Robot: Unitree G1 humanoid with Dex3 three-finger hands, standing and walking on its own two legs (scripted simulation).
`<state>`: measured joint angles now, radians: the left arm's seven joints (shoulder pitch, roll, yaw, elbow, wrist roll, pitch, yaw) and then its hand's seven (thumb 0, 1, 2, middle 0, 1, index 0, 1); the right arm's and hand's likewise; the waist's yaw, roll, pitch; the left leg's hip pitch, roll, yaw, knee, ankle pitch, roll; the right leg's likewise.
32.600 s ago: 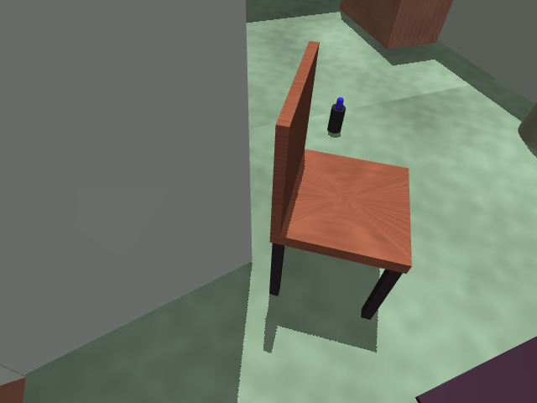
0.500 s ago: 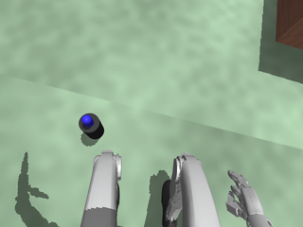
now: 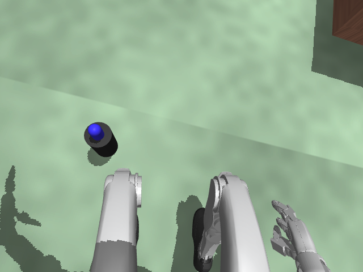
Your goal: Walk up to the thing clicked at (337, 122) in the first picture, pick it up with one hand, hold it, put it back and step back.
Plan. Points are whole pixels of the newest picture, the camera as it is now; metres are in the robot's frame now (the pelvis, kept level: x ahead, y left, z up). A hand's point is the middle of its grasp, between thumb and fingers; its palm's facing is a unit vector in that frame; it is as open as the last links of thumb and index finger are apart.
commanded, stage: go down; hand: left
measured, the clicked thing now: (100, 138) +0.43 +0.25 -0.33
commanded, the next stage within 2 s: approach in 0.64 s
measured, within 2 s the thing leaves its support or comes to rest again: neither
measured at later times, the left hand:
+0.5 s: hand out of the picture +0.33 +0.42 -0.03, palm faces +0.20 -0.97 -0.10, open 17.7 cm
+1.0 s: hand out of the picture +0.34 +0.42 -0.07, palm faces +0.24 -0.97 -0.04, open 17.7 cm
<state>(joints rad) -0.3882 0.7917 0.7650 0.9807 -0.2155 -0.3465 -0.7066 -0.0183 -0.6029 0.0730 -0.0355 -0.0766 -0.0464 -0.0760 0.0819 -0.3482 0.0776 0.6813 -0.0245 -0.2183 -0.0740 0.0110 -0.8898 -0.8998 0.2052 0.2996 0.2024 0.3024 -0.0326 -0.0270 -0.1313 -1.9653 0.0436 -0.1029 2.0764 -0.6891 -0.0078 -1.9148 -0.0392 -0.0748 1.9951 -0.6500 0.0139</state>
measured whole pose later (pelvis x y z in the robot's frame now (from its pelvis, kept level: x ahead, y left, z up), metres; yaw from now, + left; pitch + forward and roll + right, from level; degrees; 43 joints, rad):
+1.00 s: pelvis -0.01 +0.00 -0.06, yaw -1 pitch +31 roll -7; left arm -0.52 0.88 0.84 1.17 -0.31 -0.51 -0.79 -0.02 -0.61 0.02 -0.06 -0.08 -0.07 -0.08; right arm 0.06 -0.38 0.13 0.69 -0.06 -0.23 -0.04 0.01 -0.90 -0.90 0.20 0.30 0.20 0.30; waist -0.07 -0.06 -0.07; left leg -2.13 0.04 -0.12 2.28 -0.70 0.00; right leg -2.08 -0.03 -0.07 2.19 -0.65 0.02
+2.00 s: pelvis -0.03 +0.02 -0.16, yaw -9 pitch +12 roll -15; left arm -0.51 0.70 0.55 1.36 -0.19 -1.09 -0.23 -0.02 -0.61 0.08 -0.06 -0.13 -0.10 -0.10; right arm -0.15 -0.38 0.42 0.61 -0.31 -0.06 0.14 0.00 -0.90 -0.89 0.21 0.30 0.20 0.30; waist -0.19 -0.23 0.23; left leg -2.22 0.02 -0.32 2.66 -0.69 0.00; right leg -2.08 0.02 -0.20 2.42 -0.58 0.06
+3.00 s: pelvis -0.03 +0.02 -0.16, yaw -10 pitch +12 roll -17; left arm -0.59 0.77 0.47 1.38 -0.12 -1.11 -0.01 -0.04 -0.23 0.70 -0.58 -0.82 -0.61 -0.84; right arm -0.17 -0.37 0.47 0.59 -0.34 0.00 0.16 0.00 -0.88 -0.90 0.21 0.30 0.20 0.30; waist -0.20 -0.26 0.28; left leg -2.21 0.02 -0.36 2.67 -0.71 0.00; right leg -2.06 0.04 -0.23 2.40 -0.59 0.07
